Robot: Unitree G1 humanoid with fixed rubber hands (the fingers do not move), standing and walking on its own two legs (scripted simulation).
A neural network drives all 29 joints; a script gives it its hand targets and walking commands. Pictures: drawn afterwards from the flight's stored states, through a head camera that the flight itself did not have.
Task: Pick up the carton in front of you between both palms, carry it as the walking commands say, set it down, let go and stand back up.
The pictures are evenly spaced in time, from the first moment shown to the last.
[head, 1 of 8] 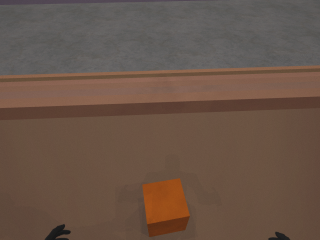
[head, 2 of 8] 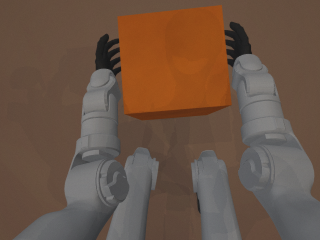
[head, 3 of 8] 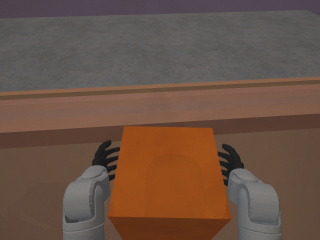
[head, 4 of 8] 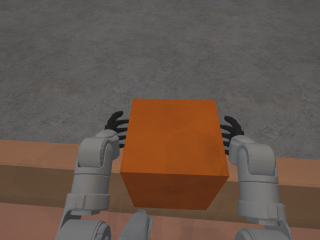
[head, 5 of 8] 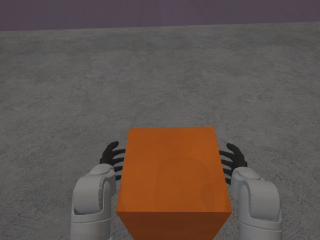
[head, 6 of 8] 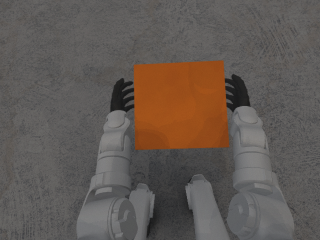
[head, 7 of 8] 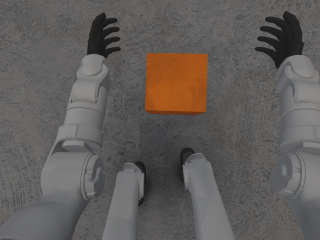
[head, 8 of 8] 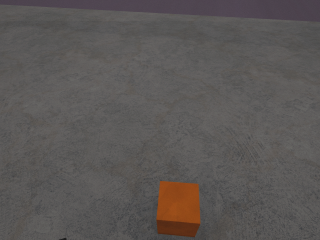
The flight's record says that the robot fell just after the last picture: no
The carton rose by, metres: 0.68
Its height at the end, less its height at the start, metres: -1.06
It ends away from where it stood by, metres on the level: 4.60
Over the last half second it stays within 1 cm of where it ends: yes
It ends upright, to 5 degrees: yes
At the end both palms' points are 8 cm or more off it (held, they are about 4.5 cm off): yes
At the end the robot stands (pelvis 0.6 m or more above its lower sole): yes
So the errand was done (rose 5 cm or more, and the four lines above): yes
